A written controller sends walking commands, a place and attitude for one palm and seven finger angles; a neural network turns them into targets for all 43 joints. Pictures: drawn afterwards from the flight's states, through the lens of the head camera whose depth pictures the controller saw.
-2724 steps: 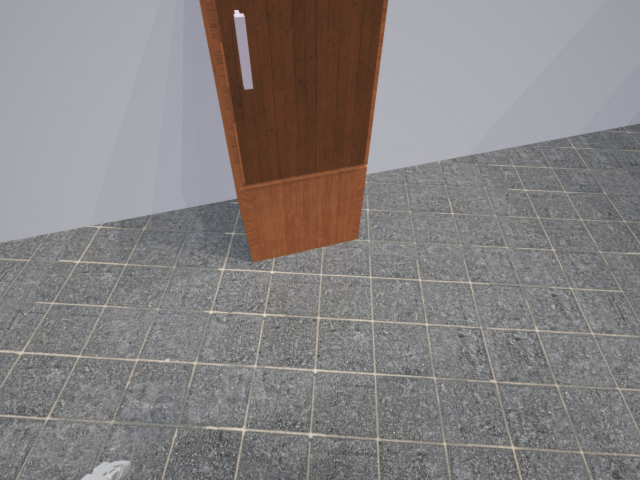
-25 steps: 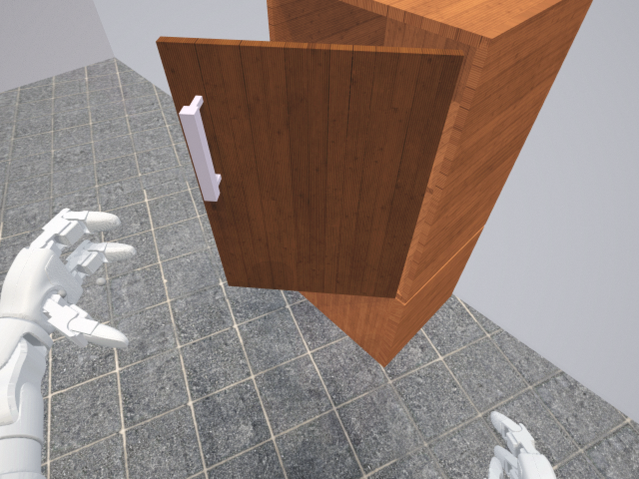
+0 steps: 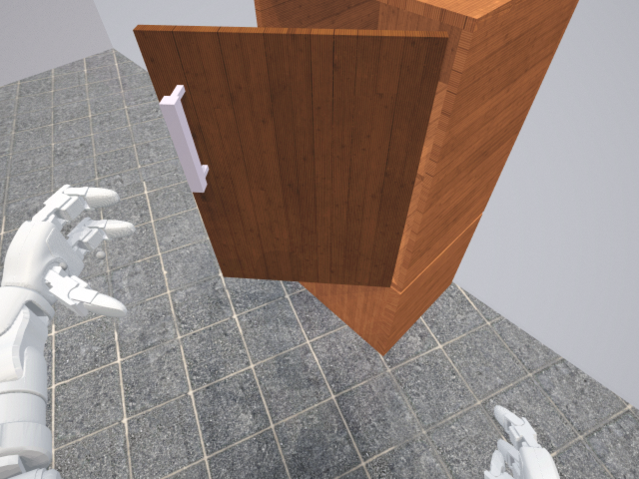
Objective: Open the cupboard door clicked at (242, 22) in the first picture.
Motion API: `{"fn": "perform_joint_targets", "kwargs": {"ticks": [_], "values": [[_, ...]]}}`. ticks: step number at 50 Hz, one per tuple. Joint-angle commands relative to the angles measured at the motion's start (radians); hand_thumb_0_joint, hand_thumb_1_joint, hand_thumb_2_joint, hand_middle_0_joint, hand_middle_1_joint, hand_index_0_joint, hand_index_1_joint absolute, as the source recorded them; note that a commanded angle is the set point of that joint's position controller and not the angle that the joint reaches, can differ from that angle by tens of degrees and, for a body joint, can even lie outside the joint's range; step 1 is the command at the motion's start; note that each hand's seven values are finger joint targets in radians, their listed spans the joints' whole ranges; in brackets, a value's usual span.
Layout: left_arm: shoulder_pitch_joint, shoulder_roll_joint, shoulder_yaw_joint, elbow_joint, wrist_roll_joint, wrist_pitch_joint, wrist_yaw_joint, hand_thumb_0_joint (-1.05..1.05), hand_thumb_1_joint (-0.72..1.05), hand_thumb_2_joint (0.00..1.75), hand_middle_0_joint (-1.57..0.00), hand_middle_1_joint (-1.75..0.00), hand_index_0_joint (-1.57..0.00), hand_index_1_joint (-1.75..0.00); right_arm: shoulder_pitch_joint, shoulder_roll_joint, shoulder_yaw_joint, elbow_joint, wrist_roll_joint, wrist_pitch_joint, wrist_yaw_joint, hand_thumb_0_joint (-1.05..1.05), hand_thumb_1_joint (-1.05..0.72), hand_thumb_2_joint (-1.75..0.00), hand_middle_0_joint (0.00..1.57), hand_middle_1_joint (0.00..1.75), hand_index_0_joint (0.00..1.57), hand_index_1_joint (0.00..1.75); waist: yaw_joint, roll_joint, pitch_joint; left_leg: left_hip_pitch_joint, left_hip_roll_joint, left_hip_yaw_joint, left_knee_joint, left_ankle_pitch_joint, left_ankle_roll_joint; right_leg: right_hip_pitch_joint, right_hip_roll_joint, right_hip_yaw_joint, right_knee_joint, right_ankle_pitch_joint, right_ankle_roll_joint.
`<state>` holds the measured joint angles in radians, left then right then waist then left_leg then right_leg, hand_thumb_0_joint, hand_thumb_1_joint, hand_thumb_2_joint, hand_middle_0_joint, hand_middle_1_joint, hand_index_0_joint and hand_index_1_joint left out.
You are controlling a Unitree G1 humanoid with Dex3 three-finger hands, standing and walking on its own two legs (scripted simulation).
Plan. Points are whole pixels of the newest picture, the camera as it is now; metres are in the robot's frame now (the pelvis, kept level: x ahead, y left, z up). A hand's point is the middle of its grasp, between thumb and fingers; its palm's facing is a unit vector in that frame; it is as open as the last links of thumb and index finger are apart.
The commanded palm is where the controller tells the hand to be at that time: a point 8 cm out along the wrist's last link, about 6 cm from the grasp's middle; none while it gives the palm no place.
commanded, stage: move the hooked fingers beside the handle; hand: left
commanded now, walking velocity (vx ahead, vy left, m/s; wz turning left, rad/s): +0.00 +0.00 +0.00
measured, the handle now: (189, 141) +0.58 +0.26 +0.10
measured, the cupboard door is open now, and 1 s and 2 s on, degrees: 41 41 41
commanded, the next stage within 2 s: none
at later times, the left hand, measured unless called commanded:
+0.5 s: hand (119, 212) +0.39 +0.29 +0.12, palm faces -0.01 -1.00 -0.01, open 14.0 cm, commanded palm +0.37 +0.34 +0.11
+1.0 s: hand (137, 173) +0.48 +0.30 +0.12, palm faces -0.02 -1.00 -0.01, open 14.0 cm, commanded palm +0.46 +0.35 +0.11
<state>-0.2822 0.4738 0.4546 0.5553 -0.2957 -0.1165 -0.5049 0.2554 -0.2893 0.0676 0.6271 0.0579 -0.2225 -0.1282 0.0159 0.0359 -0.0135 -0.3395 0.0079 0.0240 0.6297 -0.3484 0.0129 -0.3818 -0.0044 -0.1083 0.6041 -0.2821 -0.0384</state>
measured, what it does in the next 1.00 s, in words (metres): stands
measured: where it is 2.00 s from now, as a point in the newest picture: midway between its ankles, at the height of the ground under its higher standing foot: outside the picture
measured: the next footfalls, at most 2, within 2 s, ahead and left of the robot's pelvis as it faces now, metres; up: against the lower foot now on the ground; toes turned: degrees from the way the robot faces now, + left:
none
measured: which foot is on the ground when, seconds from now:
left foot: down 0.00-1.00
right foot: down 0.00-1.00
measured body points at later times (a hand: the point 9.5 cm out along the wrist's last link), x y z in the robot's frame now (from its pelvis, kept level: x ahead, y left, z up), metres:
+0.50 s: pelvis +0.00 +0.01 -0.01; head +0.04 +0.01 +0.44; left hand +0.39 +0.34 +0.12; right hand +0.08 -0.26 -0.11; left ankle -0.01 +0.11 -0.73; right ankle +0.02 -0.09 -0.73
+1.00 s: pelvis +0.01 +0.03 -0.01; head +0.10 +0.05 +0.43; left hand +0.47 +0.35 +0.12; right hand +0.02 -0.25 -0.12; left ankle -0.01 +0.11 -0.73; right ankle +0.02 -0.09 -0.73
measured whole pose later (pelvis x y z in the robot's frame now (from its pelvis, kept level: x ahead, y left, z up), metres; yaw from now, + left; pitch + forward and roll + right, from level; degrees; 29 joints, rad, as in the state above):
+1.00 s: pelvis +0.01 +0.03 -0.01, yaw -2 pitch +14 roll -2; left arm -0.84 0.71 0.50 1.18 -0.15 -0.27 -0.52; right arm 0.40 -0.31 0.06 0.64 0.03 -0.04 -0.08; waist -0.12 0.00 -0.06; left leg -0.59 0.01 0.06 0.75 -0.40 0.05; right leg -0.63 -0.01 -0.07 0.67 -0.29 0.00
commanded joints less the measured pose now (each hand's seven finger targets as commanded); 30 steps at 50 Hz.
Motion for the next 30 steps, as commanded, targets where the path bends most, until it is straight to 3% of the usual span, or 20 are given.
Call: {"fn": "perform_joint_targets", "kwargs": {"ticks": [1,3,4,6,8,9,11,15,16,18,19,20,22,24,25,26,28,30], "values": [[-0.311,0.343,0.111,-0.123,-0.038,-0.071,-0.026,0.00,-0.50,0.30,-0.30,-1.20,-0.30,-1.20,-0.002,-0.143,-0.063,-0.125,-0.002,-0.038,-0.002,0.00,-0.90,-0.90,0.20,0.30,0.20,0.30,-0.018,0.006,-0.291,0.015,-0.016,-0.027,-0.049,0.279,0.021,0.177,-0.009,0.109,-0.053,0.304,0.018],[-0.294,0.348,0.123,-0.070,-0.042,-0.065,-0.034,0.00,-0.50,0.30,-0.30,-1.20,-0.30,-1.20,0.000,-0.147,-0.064,-0.133,0.000,-0.029,0.005,0.00,-0.90,-0.90,0.20,0.30,0.20,0.30,-0.015,-0.039,-0.270,-0.031,-0.017,-0.022,-0.052,0.264,0.022,0.176,-0.013,0.114,-0.053,0.304,0.024],[-0.296,0.373,0.143,-0.053,-0.038,-0.066,-0.034,0.00,-0.50,0.30,-0.30,-1.20,-0.30,-1.20,0.006,-0.151,-0.067,-0.133,0.001,-0.025,0.007,0.00,-0.90,-0.90,0.20,0.30,0.20,0.30,-0.010,-0.029,-0.264,-0.046,-0.016,-0.023,-0.054,0.267,0.021,0.172,-0.014,0.112,-0.049,0.306,0.022],[-0.321,0.369,0.127,-0.062,-0.034,-0.069,-0.035,0.00,-0.50,0.30,-0.30,-1.20,-0.30,-1.20,0.010,-0.152,-0.068,-0.147,-0.001,-0.019,0.016,0.00,-0.90,-0.90,0.20,0.30,0.20,0.30,-0.004,0.007,-0.272,-0.039,-0.016,-0.020,-0.048,0.283,0.020,0.169,-0.012,0.113,-0.036,0.320,0.016],[-0.367,0.397,0.138,-0.045,-0.023,-0.080,-0.029,0.00,-0.50,0.30,-0.30,-1.20,-0.30,-1.20,0.023,-0.154,-0.071,-0.144,0.001,-0.011,0.018,0.00,-0.90,-0.90,0.20,0.30,0.20,0.30,-0.017,0.007,-0.267,-0.049,-0.016,-0.019,-0.050,0.255,0.021,0.146,-0.009,0.113,-0.042,0.282,0.019],[-0.409,0.376,0.111,-0.040,-0.018,-0.087,-0.028,0.00,-0.50,0.30,-0.30,-1.20,-0.30,-1.20,0.031,-0.155,-0.070,-0.144,0.000,-0.009,0.018,0.00,-0.90,-0.90,0.20,0.30,0.20,0.30,-0.031,0.005,-0.270,-0.047,-0.015,-0.021,-0.049,0.242,0.022,0.129,-0.007,0.114,-0.042,0.262,0.019],[-0.484,0.413,0.124,-0.023,-0.015,-0.109,-0.026,0.00,-0.50,0.30,-0.30,-1.20,-0.30,-1.20,0.052,-0.162,-0.075,-0.132,-0.001,-0.001,0.017,0.00,-0.90,-0.90,0.20,0.30,0.20,0.30,-0.043,-0.013,-0.269,-0.056,-0.010,-0.023,-0.040,0.234,0.023,0.125,-0.005,0.119,-0.039,0.247,0.019],[-0.592,0.387,0.077,-0.003,0.003,-0.146,-0.028,0.00,-0.50,0.30,-0.30,-1.20,-0.30,-1.20,0.074,-0.160,-0.077,-0.118,0.000,0.004,0.013,0.00,-0.90,-0.90,0.20,0.30,0.20,0.30,-0.060,0.077,-0.331,-0.008,-0.013,-0.029,-0.037,0.231,0.022,0.091,0.001,0.112,-0.034,0.224,0.014],[-0.594,0.406,0.084,0.032,0.004,-0.144,-0.029,0.00,-0.50,0.30,-0.30,-1.20,-0.30,-1.20,0.088,-0.168,-0.078,-0.110,-0.003,0.012,0.013,0.00,-0.90,-0.90,0.20,0.30,0.20,0.30,-0.067,0.035,-0.320,-0.016,-0.007,-0.031,-0.031,0.229,0.024,0.082,0.004,0.111,-0.032,0.222,0.013],[-0.599,0.445,0.119,0.089,0.011,-0.149,-0.029,0.00,-0.50,0.30,-0.30,-1.20,-0.30,-1.20,0.102,-0.172,-0.080,-0.100,-0.003,0.019,0.013,0.00,-0.90,-0.90,0.20,0.30,0.20,0.30,-0.062,0.021,-0.334,-0.042,-0.010,-0.033,-0.032,0.220,0.025,0.092,0.002,0.113,-0.031,0.217,0.016],[-0.616,0.434,0.101,0.105,0.015,-0.150,-0.031,0.00,-0.50,0.30,-0.30,-1.20,-0.30,-1.20,0.099,-0.172,-0.077,-0.098,-0.001,0.022,0.014,0.00,-0.90,-0.90,0.20,0.30,0.20,0.30,-0.066,0.043,-0.327,-0.046,-0.011,-0.034,-0.035,0.210,0.023,0.080,0.001,0.112,-0.031,0.207,0.015],[-0.607,0.449,0.117,0.116,0.019,-0.152,-0.028,0.00,-0.50,0.30,-0.30,-1.20,-0.30,-1.20,0.104,-0.173,-0.078,-0.099,-0.003,0.025,0.016,0.00,-0.90,-0.90,0.20,0.30,0.20,0.30,-0.053,0.056,-0.339,-0.043,-0.010,-0.041,-0.038,0.226,0.020,0.084,0.001,0.104,-0.024,0.213,0.010],[-0.605,0.458,0.116,0.141,0.022,-0.147,-0.033,0.00,-0.50,0.30,-0.30,-1.20,-0.30,-1.20,0.113,-0.176,-0.078,-0.108,-0.004,0.035,0.021,0.00,-0.90,-0.90,0.20,0.30,0.20,0.30,-0.050,0.051,-0.354,-0.040,-0.008,-0.039,-0.034,0.253,0.020,0.086,0.005,0.100,-0.014,0.239,0.009],[-0.635,0.460,0.106,0.177,0.033,-0.147,-0.029,0.00,-0.50,0.30,-0.30,-1.20,-0.30,-1.20,0.123,-0.178,-0.077,-0.106,-0.004,0.044,0.025,0.00,-0.90,-0.90,0.20,0.30,0.20,0.30,-0.058,0.046,-0.329,-0.054,-0.005,-0.041,-0.033,0.253,0.020,0.060,0.007,0.096,-0.013,0.237,0.010],[-0.653,0.433,0.079,0.201,0.037,-0.147,-0.028,0.00,-0.50,0.30,-0.30,-1.20,-0.30,-1.20,0.125,-0.177,-0.076,-0.106,-0.003,0.048,0.026,0.00,-0.90,-0.90,0.20,0.30,0.20,0.30,-0.068,0.043,-0.299,-0.063,-0.004,-0.043,-0.037,0.233,0.018,0.032,0.008,0.091,-0.017,0.212,0.010],[-0.696,0.425,0.066,0.198,0.033,-0.155,-0.028,0.00,-0.50,0.30,-0.30,-1.20,-0.30,-1.20,0.131,-0.180,-0.076,-0.108,-0.006,0.053,0.027,0.00,-0.90,-0.90,0.20,0.30,0.20,0.30,-0.074,0.021,-0.301,-0.055,0.000,-0.050,-0.036,0.245,0.018,0.025,0.012,0.087,-0.012,0.216,0.007],[-0.701,0.463,0.100,0.223,0.041,-0.165,-0.021,0.00,-0.50,0.30,-0.30,-1.20,-0.30,-1.20,0.145,-0.186,-0.081,-0.108,-0.009,0.060,0.030,0.00,-0.90,-0.90,0.20,0.30,0.20,0.30,-0.068,0.026,-0.329,-0.052,0.000,-0.051,-0.032,0.241,0.016,0.021,0.014,0.088,-0.008,0.205,0.008],[-0.735,0.464,0.091,0.238,0.051,-0.181,-0.018,0.00,-0.50,0.30,-0.30,-1.20,-0.30,-1.20,0.155,-0.185,-0.080,-0.103,-0.009,0.070,0.031,0.00,-0.90,-0.90,0.20,0.30,0.20,0.30,-0.076,0.040,-0.341,-0.051,0.002,-0.053,-0.028,0.249,0.013,0.012,0.014,0.087,-0.001,0.206,0.007]]}}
